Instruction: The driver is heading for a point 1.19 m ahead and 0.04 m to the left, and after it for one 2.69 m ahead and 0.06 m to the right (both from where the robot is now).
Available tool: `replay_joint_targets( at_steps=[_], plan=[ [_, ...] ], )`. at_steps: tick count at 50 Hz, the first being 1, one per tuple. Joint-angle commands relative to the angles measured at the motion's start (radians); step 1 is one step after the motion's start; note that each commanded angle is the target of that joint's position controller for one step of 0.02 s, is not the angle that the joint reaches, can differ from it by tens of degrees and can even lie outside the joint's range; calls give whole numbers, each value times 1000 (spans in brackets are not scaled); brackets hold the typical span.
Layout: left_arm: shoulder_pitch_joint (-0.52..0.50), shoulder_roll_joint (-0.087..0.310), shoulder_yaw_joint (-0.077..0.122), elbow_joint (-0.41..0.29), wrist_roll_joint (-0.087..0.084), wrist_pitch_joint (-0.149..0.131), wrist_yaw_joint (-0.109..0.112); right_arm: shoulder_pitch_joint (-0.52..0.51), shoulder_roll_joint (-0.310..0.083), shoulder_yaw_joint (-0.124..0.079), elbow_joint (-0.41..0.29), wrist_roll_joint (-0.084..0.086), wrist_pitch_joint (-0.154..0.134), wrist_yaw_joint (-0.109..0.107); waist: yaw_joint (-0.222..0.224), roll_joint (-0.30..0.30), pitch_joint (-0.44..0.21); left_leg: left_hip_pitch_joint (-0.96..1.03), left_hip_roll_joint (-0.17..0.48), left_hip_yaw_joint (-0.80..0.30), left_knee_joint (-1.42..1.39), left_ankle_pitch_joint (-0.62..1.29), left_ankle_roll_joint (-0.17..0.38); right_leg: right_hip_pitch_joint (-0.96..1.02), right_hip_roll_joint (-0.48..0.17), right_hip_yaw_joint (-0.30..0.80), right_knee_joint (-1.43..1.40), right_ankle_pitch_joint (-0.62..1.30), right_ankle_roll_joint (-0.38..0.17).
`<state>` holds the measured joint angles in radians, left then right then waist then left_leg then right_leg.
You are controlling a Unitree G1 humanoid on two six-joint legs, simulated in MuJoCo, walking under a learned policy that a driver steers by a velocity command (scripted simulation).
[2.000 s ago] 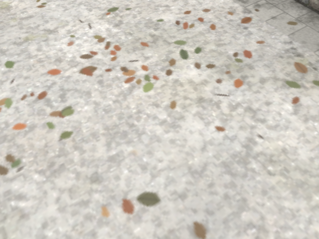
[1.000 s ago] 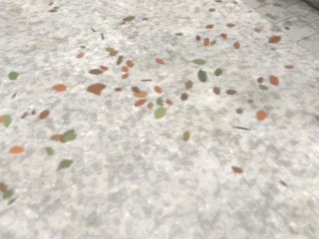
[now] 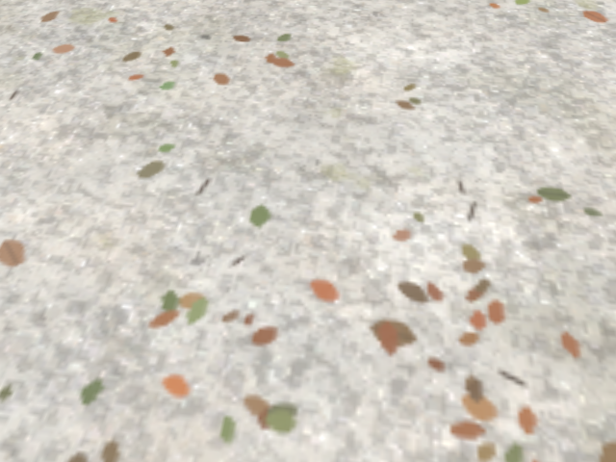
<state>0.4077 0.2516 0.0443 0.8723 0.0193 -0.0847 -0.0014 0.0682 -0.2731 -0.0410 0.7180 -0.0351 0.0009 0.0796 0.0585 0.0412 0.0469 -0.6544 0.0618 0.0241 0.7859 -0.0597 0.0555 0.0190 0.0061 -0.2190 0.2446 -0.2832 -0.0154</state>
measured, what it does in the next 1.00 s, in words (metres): walks ahead: left foot, then right foot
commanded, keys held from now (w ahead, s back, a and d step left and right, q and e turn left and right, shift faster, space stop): w+q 0.16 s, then w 0.16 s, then w+e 0.60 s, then w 0.08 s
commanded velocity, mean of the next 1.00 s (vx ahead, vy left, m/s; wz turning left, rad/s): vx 0.50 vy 0.00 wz -0.03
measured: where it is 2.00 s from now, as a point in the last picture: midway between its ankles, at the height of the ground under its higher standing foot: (342, 221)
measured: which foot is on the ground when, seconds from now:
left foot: up 0.00-0.10, down 0.12-0.72, up 0.74-1.00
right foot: down 0.00-0.14, up 0.16-0.68, down 0.70-1.00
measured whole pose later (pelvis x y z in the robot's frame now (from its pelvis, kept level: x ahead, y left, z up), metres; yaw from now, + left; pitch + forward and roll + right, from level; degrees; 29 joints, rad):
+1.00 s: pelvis +0.56 +0.05 +0.00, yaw -7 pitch +1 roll +0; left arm 0.38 0.28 0.06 0.85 0.00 -0.04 -0.01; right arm 0.13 -0.26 0.00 0.73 -0.05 -0.04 0.02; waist 0.03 0.03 0.04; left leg -0.66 0.11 -0.06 0.87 -0.14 -0.04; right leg -0.11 0.15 0.08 0.31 -0.20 -0.13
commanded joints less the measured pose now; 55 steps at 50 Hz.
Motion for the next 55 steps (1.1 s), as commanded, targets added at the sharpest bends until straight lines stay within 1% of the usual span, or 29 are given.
replay_joint_targets(
  at_steps=[1,4,5,6,7,8,9,10,11,13,14,18,24,29,32,33,34,35,36,37,38,39,40,41,43,45,50,53,55],
  plan=[
    [1,156,34,-44,-1,-6,10,-110,-35,2,-100,-5,-12,8,-9,-125,39,51,-16,63,-111,-27,29,-13,-272,57,-54,499,-101],
    [23,195,41,-25,3,18,20,-61,-58,-10,-97,-15,-12,-6,-42,-146,-15,178,-100,116,-172,-186,85,67,-285,0,142,893,-84],
    [25,208,42,-24,3,28,22,30,-76,-21,-73,-18,-17,-13,-81,-144,-72,284,-142,120,-202,-218,111,64,-283,-15,293,978,-80],
    [14,209,40,-34,0,36,23,197,-103,-39,-18,-25,-26,-25,-155,-103,-167,503,-169,101,-275,-185,143,-28,-263,-38,520,895,-58],
    [30,159,25,-80,-8,34,15,329,-201,-72,7,-33,-26,-44,-197,30,-292,807,34,-190,-318,-354,217,-313,-220,-45,841,524,-17],
    [-3,109,20,-158,-4,26,-1,292,-288,-93,-18,5,-15,-53,-139,219,-364,998,281,-732,-449,-303,335,-681,-11,52,1161,-258,40],
    [-115,169,29,-178,7,22,-2,326,-260,-88,-20,16,-6,-64,-193,52,-313,972,278,-680,-486,-134,328,-787,-43,212,1191,-195,32],
    [-134,132,16,-179,-9,12,-6,288,-205,-74,4,20,-10,-76,-154,10,-193,857,256,-516,-479,1,308,-791,-94,223,1136,-103,21],
    [-105,118,10,-157,-9,8,-5,250,-146,-56,15,21,-19,-79,-101,-35,-110,712,203,-416,-495,135,260,-718,-128,223,1019,-67,15],
    [-52,110,8,-130,21,39,-10,184,-99,-36,14,23,-41,-79,-31,-28,-79,561,124,-299,-532,224,212,-585,-149,230,919,-58,22],
    [-35,107,9,-121,28,55,-15,190,-92,-31,19,25,-53,-75,-23,-16,-85,532,109,-276,-550,255,211,-553,-142,220,899,-48,26],
    [-119,88,10,-133,18,72,-31,259,-116,-35,68,29,-74,-68,-41,-9,-26,530,85,-207,-635,219,186,-635,-145,200,773,100,36],
    [-279,78,9,-165,1,65,-37,340,-104,-24,117,19,-89,-73,-100,1,27,653,92,-95,-666,264,114,-734,-98,224,589,275,6],
    [-387,59,-4,-203,10,54,-48,382,-90,-9,162,10,-92,-96,-129,-2,68,769,123,-9,-640,431,85,-725,-38,163,421,266,-42],
    [-321,70,-1,-193,11,52,-42,360,-123,-9,175,3,-92,-112,-84,41,6,818,133,46,-469,895,49,-562,44,82,363,141,-99],
    [-240,87,7,-171,12,50,-37,351,-142,-13,177,-1,-88,-118,-45,59,-43,830,138,57,-343,1028,41,-483,75,70,355,89,-121],
    [-107,114,19,-132,15,44,-33,338,-160,-18,173,-4,-80,-120,11,64,-112,801,137,66,-164,1024,38,-346,96,85,312,76,-147],
    [46,150,37,-90,28,36,-25,299,-170,-19,153,5,-80,-119,97,34,-186,643,116,96,78,812,30,-111,49,175,240,114,-193],
    [132,277,76,-84,34,42,-10,309,-105,-2,94,26,-92,-108,101,-151,-288,309,-23,139,478,251,-8,168,-219,572,228,111,-318],
    [66,289,80,-89,1,49,-16,329,-97,-6,70,16,-100,-93,24,-234,-344,36,-175,-25,697,-443,-19,285,-357,996,110,288,-432],
    [7,256,78,-91,-25,54,-19,267,-107,-2,58,-1,-105,-86,15,-105,-231,-42,-83,-128,684,-355,-9,192,-321,857,91,217,-404],
    [-43,199,64,-99,-21,57,-17,226,-107,2,41,8,-115,-80,-3,-48,-116,-45,-43,-107,614,-287,-14,46,-294,746,53,221,-370],
    [-79,155,52,-100,-16,58,-15,217,-102,2,39,6,-113,-79,-41,5,-42,-10,-10,-96,522,-267,-20,-73,-244,666,21,263,-325],
    [-98,134,44,-98,-18,54,-11,217,-97,4,32,-8,-95,-79,-69,1,-11,34,7,-91,461,-268,-39,-159,-200,607,2,328,-301],
    [-93,144,44,-95,-18,38,-12,240,-73,11,29,-21,-59,-72,-90,-40,-29,94,16,-67,382,-261,-70,-231,-149,533,-20,410,-290],
    [-72,173,52,-88,-20,28,-12,200,-61,16,4,-19,-45,-69,-89,-61,-30,84,19,-41,288,-208,-94,-258,-115,494,-35,437,-282],
    [14,164,52,-66,-25,28,-8,11,-43,28,-53,-9,-48,-57,-8,-103,-17,53,14,-8,-21,32,-106,-180,-71,445,-32,469,-200],
    [68,164,48,-49,-16,26,-1,-69,-44,33,-73,-1,-57,-52,35,-103,-22,51,-5,1,-128,80,-86,-81,-100,459,-4,522,-183],
    [75,171,47,-46,-7,25,4,-100,-56,31,-85,2,-64,-52,41,-107,-15,64,-20,-2,-180,50,-63,-26,-133,482,21,555,-183]
  ],
)
Keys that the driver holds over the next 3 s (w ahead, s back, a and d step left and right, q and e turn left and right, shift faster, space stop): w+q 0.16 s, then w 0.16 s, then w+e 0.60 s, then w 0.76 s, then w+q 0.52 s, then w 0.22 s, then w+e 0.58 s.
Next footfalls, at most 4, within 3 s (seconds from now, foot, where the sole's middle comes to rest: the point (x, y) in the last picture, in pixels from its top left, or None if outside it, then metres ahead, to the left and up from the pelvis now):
0.12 left None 0.22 0.10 -0.78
0.70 right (344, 417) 0.56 0.00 -0.78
1.20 left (289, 295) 0.86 0.14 -0.78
1.72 right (383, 225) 1.10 -0.10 -0.78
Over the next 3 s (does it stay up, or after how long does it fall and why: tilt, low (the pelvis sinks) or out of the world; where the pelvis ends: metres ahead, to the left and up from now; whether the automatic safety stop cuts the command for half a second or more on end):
stays up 1.63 -0.02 -0.01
